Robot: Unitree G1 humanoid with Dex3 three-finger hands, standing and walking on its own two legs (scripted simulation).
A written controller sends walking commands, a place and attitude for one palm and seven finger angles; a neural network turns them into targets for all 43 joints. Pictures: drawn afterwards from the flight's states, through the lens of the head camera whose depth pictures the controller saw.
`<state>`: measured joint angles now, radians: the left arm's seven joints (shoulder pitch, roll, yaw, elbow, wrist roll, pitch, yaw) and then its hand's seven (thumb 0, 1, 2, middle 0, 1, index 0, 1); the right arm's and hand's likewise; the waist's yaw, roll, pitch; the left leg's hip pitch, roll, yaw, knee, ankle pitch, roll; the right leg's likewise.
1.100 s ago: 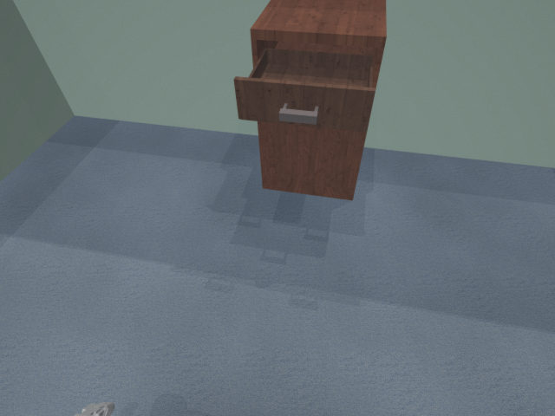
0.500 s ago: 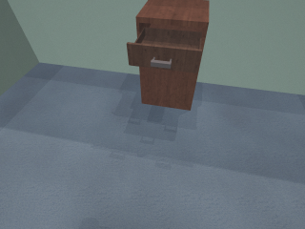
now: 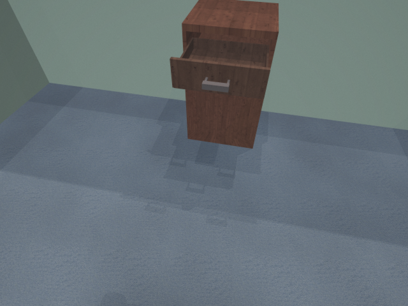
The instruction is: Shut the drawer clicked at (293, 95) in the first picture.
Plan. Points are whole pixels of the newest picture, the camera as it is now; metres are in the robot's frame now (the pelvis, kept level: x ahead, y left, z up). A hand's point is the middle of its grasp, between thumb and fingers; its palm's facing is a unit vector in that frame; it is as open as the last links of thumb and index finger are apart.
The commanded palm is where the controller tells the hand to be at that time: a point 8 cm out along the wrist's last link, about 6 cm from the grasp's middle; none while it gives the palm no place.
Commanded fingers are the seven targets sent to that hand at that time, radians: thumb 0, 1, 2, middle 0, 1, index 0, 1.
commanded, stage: look at it before walking up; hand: left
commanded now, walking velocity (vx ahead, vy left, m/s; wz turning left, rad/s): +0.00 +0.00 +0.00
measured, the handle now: (216, 83) +0.98 +0.01 -0.09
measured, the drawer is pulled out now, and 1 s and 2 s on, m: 0.30 0.30 0.30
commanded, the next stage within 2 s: walk to a spot facing it in 0.34 s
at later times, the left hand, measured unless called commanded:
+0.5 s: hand out of the picture +0.06 +0.25 -0.16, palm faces -0.02 -0.94 -0.33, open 7.4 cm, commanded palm none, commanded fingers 0.00 0.90 0.90 -0.20 -0.30 -0.20 -0.30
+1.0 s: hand out of the picture +0.08 +0.14 -0.17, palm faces -0.10 -0.98 -0.18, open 7.4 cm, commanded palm none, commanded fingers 0.00 0.90 0.90 -0.20 -0.30 -0.20 -0.30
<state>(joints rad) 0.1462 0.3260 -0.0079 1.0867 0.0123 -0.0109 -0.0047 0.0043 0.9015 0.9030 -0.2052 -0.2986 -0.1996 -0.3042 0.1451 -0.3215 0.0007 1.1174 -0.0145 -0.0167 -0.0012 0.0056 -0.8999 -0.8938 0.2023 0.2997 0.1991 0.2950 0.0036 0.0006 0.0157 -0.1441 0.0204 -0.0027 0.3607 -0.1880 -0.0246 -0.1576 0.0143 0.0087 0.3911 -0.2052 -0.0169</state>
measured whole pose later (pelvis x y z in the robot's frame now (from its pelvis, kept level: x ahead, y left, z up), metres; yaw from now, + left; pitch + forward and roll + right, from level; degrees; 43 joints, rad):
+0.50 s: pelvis +0.01 +0.01 +0.00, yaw +0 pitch -2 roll +0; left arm 0.16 0.33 -0.01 1.10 0.01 -0.01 0.00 0.00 0.90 0.90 -0.20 -0.30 -0.20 -0.30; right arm 0.13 -0.32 0.00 1.12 -0.01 -0.02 0.00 0.01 -0.90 -0.89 0.20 0.30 0.20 0.29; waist 0.01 0.00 0.02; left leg -0.13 0.01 0.00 0.34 -0.19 -0.02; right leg -0.15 0.00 0.01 0.38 -0.21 -0.01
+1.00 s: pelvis +0.12 -0.03 -0.01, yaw -11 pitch +0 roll +1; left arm 0.46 0.11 0.03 1.08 0.03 -0.07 0.01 0.00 0.90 0.90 -0.20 -0.30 -0.20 -0.30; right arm 0.24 -0.18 -0.06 1.06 -0.03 -0.01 0.01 0.01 -0.90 -0.89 0.20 0.30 0.20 0.29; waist 0.03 0.02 0.03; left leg -0.57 0.10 0.07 1.11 -0.28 -0.04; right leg -0.08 0.06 0.01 0.42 -0.33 -0.07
